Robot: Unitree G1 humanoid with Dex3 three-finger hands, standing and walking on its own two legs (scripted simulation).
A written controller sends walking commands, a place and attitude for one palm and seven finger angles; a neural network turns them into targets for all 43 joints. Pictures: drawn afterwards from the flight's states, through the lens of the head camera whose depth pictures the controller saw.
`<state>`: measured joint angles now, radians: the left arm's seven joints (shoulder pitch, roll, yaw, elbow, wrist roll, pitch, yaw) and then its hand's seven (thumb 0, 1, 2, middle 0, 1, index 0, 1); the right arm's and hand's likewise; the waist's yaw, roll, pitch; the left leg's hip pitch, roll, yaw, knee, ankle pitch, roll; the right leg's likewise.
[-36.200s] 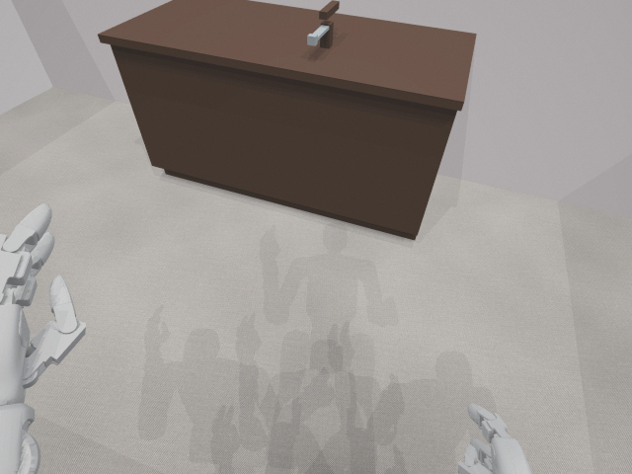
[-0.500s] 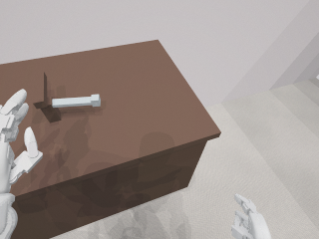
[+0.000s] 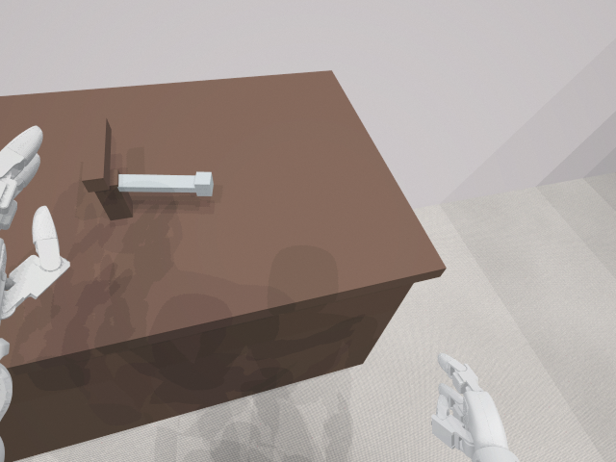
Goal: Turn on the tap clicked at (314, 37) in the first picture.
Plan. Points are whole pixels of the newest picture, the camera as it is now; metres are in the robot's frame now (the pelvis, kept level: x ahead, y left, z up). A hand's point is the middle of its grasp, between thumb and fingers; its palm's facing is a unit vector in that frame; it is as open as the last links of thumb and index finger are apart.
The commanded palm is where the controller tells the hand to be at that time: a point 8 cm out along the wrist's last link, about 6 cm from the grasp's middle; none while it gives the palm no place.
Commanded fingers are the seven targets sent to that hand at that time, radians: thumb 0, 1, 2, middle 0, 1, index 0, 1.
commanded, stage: come to a stop and stand still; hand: left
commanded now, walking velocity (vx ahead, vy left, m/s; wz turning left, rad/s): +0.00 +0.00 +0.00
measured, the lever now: (204, 184) +0.50 +0.24 +0.01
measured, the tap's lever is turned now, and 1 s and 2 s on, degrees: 77 77 77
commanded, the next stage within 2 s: look again from close up in 1.04 s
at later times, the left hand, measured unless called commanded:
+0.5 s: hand (81, 297) +0.21 +0.24 +0.16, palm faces +0.41 -0.84 -0.35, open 7.4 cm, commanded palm +0.15 +0.27 +0.18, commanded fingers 0.00 0.90 0.90 -0.20 -0.30 -0.20 -0.30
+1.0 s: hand (65, 287) +0.22 +0.26 +0.16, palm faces +0.40 -0.85 -0.34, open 7.4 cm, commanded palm +0.16 +0.29 +0.18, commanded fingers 0.00 0.90 0.90 -0.20 -0.30 -0.20 -0.30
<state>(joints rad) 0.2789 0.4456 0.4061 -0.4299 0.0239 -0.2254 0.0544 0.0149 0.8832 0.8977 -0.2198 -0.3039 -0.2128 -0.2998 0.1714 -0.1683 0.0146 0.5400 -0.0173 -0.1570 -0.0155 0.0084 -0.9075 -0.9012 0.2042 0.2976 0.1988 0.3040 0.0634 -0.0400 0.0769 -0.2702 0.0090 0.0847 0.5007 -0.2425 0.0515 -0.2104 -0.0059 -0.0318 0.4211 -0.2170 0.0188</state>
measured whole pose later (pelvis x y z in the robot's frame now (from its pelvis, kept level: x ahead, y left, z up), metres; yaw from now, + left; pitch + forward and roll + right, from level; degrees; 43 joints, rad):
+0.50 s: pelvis -0.01 -0.01 +0.00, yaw -1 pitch -1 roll -1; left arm 0.37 0.32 0.36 -0.41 -0.02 -0.22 0.11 0.02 0.89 0.90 -0.21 -0.30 -0.21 -0.30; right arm 0.26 -0.22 0.00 0.60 0.01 -0.15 -0.03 0.01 -0.91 -0.90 0.20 0.30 0.20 0.30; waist 0.03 0.00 0.05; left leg -0.24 0.02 0.09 0.47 -0.21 0.04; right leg -0.19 0.01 -0.02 0.40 -0.19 0.01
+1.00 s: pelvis +0.00 +0.01 +0.00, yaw +0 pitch -1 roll -2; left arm 0.39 0.34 0.35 -0.46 -0.04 -0.19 0.11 0.01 0.89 0.90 -0.21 -0.30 -0.21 -0.30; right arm 0.18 -0.18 0.02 0.56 0.01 -0.12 -0.03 0.01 -0.91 -0.90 0.20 0.30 0.20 0.30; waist 0.04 -0.03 0.07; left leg -0.22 -0.01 0.09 0.45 -0.22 0.06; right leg -0.16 -0.02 -0.03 0.38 -0.20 0.03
